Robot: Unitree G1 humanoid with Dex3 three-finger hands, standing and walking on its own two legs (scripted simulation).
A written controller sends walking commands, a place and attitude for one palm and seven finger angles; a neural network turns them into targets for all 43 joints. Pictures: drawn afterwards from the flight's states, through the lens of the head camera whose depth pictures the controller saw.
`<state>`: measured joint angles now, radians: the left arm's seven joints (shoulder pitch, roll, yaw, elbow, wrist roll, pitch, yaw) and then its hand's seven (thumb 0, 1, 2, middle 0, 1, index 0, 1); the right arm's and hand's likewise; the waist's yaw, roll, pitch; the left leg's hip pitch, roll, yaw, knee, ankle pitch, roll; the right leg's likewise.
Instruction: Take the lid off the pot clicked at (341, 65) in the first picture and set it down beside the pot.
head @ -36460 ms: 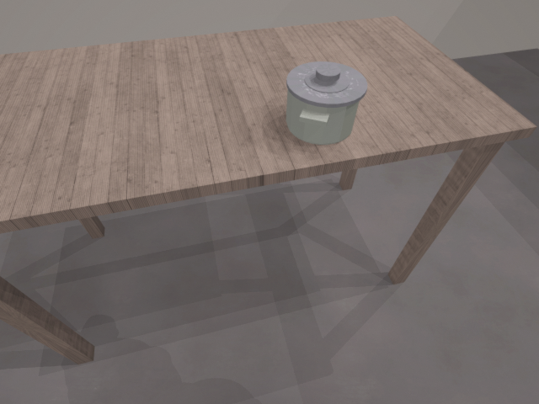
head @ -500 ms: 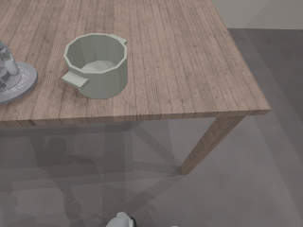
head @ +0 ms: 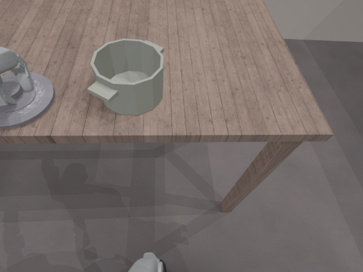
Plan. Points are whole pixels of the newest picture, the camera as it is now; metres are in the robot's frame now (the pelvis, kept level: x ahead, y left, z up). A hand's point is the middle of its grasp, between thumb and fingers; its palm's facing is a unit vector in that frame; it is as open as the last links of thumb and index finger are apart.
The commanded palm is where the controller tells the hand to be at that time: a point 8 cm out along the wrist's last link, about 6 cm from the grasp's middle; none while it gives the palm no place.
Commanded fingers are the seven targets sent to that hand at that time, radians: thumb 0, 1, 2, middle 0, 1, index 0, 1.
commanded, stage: open the fingers wide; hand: left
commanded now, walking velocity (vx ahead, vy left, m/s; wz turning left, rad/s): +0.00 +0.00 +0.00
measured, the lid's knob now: (9, 91) +0.47 +0.37 +0.10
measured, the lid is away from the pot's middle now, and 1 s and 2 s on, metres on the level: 0.25 0.25 0.25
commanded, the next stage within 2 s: raise the empty hand in 0.66 s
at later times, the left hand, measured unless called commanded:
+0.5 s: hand out of the picture +0.45 +0.36 +0.12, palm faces -0.41 -0.12 -0.90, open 10.4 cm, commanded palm +0.49 +0.35 +0.19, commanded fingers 0.00 -0.07 0.76 -0.40 -0.77 -0.40 -0.77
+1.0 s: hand out of the picture +0.46 +0.37 +0.15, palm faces -0.35 -0.11 -0.93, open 11.0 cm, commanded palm +0.49 +0.35 +0.22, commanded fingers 0.00 -0.08 0.79 -0.41 -0.74 -0.41 -0.74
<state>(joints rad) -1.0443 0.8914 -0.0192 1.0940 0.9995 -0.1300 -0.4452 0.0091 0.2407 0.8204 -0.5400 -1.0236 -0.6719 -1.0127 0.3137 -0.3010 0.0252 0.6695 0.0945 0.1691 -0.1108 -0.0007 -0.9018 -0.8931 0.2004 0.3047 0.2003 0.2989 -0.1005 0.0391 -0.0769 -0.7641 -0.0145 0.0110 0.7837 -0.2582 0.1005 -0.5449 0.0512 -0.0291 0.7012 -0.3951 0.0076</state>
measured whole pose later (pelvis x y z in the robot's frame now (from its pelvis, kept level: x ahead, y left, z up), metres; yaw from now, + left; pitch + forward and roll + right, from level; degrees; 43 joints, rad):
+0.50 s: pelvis +0.00 +0.01 +0.00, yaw -1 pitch +14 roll -5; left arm -1.07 0.90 -0.03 1.11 1.00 -0.14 -0.44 0.00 0.00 0.76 -0.42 -0.82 -0.44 -0.82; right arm 0.35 -0.30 0.03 0.68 0.09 0.17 -0.10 0.00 -0.90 -0.89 0.20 0.30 0.20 0.30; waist -0.11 0.04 -0.08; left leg -0.78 -0.02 0.02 0.79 -0.26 0.12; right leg -0.56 0.05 -0.02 0.71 -0.40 0.01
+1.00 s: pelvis -0.01 +0.03 +0.00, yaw +0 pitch +13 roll -6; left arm -1.11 0.84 -0.07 1.08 1.01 -0.08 -0.42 0.00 -0.07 0.79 -0.42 -0.74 -0.42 -0.74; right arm 0.34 -0.29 0.02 0.66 0.09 0.16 -0.10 0.00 -0.90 -0.89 0.20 0.30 0.20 0.30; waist -0.09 0.05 -0.09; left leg -0.76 -0.04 0.04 0.77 -0.24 0.14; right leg -0.55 0.03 0.00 0.70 -0.39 -0.02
